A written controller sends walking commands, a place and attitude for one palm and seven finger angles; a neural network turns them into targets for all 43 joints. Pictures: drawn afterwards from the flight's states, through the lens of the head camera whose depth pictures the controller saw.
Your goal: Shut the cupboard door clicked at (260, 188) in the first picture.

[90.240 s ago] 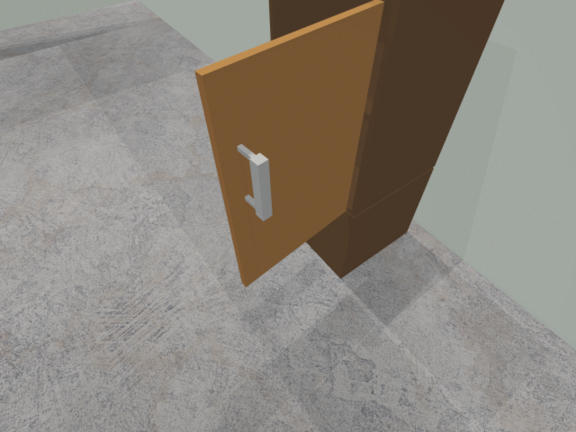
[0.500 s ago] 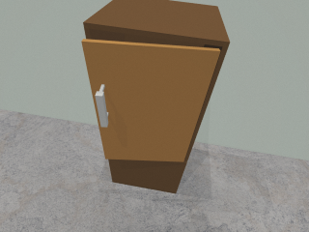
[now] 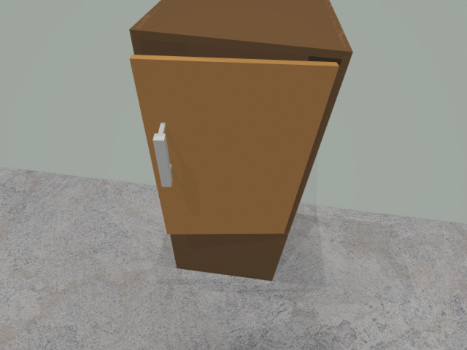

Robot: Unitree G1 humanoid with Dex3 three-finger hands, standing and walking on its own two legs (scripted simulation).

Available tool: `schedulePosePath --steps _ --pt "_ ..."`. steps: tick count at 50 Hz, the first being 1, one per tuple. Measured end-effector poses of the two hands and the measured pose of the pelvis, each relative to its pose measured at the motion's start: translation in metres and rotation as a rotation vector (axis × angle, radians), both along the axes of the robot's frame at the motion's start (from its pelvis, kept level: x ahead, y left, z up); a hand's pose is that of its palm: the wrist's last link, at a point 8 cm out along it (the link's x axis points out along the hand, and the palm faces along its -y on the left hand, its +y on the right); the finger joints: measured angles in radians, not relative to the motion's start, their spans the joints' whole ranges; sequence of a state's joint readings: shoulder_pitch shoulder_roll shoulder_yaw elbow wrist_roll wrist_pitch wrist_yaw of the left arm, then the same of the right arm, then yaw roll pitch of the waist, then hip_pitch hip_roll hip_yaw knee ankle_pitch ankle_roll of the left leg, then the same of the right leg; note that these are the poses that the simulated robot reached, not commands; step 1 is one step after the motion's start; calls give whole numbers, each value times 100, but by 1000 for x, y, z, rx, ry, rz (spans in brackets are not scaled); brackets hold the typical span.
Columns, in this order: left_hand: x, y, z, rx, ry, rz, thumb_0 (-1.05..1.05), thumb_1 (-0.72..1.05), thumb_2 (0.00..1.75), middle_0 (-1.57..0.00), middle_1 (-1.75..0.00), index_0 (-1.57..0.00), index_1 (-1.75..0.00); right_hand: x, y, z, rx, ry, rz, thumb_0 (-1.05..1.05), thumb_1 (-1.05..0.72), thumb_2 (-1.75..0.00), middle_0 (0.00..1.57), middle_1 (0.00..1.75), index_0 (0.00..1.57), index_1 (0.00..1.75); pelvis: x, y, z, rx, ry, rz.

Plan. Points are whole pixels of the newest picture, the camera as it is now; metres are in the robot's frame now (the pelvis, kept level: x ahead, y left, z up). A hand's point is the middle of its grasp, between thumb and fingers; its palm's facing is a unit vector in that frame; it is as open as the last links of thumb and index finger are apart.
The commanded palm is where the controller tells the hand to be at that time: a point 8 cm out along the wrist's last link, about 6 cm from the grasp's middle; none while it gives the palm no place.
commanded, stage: shuffle to correct the standing spot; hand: left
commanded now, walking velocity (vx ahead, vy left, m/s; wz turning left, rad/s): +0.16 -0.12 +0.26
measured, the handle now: (164, 155) +0.51 +0.20 +0.03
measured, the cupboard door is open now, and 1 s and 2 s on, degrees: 9 9 9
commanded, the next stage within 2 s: come to a stop and stand still in 0.26 s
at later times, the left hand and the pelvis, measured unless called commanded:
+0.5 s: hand out of the picture +0.00 +0.13 -0.20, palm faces +0.13 -0.99 -0.06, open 7.4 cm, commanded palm none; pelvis +0.06 +0.00 -0.01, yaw +4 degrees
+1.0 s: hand out of the picture +0.08 +0.14 -0.18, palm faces +0.11 -0.98 -0.19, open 7.3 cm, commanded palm none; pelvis +0.04 -0.04 -0.01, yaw +5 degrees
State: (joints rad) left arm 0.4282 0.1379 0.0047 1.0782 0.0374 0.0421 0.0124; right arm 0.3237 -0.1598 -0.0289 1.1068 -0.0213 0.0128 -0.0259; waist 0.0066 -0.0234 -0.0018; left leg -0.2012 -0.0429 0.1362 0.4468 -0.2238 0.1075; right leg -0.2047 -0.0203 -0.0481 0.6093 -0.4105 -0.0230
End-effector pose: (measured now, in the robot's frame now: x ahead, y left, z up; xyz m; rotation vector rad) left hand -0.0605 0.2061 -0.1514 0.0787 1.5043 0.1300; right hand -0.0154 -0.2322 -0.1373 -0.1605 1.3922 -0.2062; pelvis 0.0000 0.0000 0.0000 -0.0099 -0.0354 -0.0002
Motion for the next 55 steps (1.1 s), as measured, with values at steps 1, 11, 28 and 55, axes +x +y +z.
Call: schedulePosePath --steps 1,11,28,55 --pt "0 -1 1 -1 6 -3 1 91 90 -20 -30 -20 -30 -5 0 0 1 10 -9 1 -91 -90 20 30 20 30 0 -1 0 -1 2 -2" --pt "28 -18 1 22 -57 37 0 91 90 -20 -30 -20 -30 -22 -8 -6 32 108 -29 1 -91 -90 20 30 20 29 14 -19 -2 -15 15 37" --pt "76 -13 -17 -52 -15 74 1 91 90 -20 -30 -20 -30 111 12 5 -42 -78 79 2 -95 -90 20 30 20 29 65 5 -6 -23 10 68" --pt "115 -18 -7 46 -212 57 1 94 90 -20 -30 -20 -30 88 -31 2 -6 -51 87 1 -94 -90 20 30 20 29 36 -39 -4 -10 -4 80"
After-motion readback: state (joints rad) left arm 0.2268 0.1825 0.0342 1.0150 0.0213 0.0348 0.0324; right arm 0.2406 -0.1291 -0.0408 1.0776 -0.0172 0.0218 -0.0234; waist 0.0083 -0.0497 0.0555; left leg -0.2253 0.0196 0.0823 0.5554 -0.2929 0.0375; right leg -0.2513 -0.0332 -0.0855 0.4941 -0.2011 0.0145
